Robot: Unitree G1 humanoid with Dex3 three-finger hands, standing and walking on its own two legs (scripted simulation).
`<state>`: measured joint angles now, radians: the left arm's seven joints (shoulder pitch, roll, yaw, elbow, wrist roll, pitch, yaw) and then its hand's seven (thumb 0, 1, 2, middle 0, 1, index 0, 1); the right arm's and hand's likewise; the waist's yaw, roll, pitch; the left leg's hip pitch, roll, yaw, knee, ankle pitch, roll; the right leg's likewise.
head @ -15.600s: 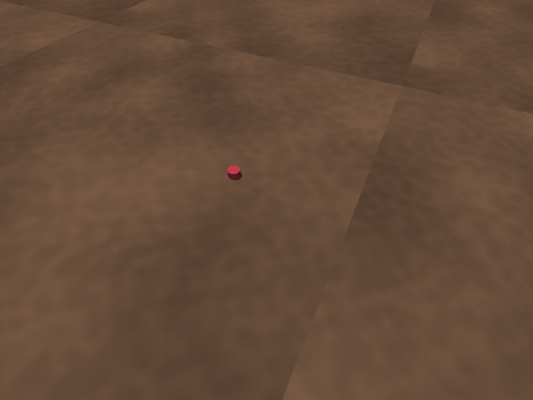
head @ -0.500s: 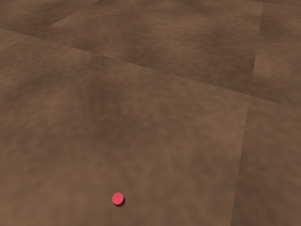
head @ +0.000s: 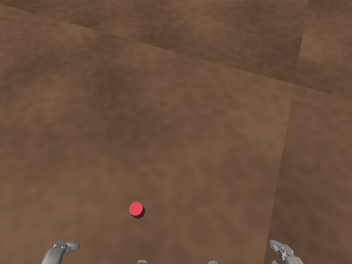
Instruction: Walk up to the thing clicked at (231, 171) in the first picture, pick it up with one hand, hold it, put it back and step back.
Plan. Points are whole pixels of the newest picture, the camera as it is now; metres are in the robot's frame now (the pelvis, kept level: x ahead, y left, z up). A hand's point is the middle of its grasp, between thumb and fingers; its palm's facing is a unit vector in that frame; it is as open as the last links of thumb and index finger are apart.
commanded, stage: rise first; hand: left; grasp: from above
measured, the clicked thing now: (136, 209) +0.45 +0.20 -0.71
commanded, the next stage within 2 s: none
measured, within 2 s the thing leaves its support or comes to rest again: neither
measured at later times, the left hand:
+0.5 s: hand out of the picture +0.14 +0.26 -0.23, palm faces -0.27 -0.80 -0.53, open 14.3 cm
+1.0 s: hand (104, 236) +0.27 +0.27 -0.43, palm faces -0.48 -0.30 -0.83, open 14.0 cm
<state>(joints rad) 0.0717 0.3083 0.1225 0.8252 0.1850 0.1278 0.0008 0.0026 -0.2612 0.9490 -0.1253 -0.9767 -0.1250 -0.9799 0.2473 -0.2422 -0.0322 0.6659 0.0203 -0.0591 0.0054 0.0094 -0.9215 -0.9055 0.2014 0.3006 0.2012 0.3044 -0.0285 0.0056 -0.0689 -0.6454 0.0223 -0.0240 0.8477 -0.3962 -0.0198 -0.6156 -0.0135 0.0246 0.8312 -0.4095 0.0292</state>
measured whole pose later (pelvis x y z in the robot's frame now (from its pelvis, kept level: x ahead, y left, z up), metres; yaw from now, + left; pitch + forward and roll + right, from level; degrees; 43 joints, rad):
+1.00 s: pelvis -0.08 -0.01 -0.29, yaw -2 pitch +34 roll -3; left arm -0.47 0.52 0.09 0.91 0.88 -0.15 0.15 0.00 -0.53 1.00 -0.11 -1.03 -0.10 -1.05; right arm 0.09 -0.27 -0.06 0.71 -0.03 -0.12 0.06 0.01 -0.90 -0.90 0.20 0.30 0.20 0.30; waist -0.03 0.01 -0.15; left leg -1.97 0.01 -0.10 2.04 -0.66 -0.05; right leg -1.93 0.03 0.00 2.03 -0.69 0.04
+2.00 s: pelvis -0.08 +0.00 -0.40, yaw -6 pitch +35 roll -7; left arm -0.90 0.70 0.09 1.45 1.27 -0.23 0.45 0.00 -0.48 0.97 -0.14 -0.94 -0.13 -0.95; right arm 0.11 -0.24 0.03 0.77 -0.15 -0.04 0.13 0.00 -0.90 -0.90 0.20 0.30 0.20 0.30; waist -0.20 -0.02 -0.08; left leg -2.31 -0.01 -0.16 2.39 -0.70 -0.04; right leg -2.23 0.05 -0.02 2.33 -0.72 0.06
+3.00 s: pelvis -0.08 +0.00 -0.41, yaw -10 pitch +36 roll -9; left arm -1.21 0.77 0.04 1.62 1.23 -0.01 0.46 0.00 -0.48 0.95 -0.08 -1.08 -0.10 -1.06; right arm 0.17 -0.29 0.17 0.70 -0.16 -0.04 0.15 0.00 -0.91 -0.89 0.20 0.30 0.20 0.30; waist -0.38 0.00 0.00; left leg -2.36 0.01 -0.20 2.44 -0.72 -0.04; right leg -2.29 0.08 -0.05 2.35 -0.70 0.07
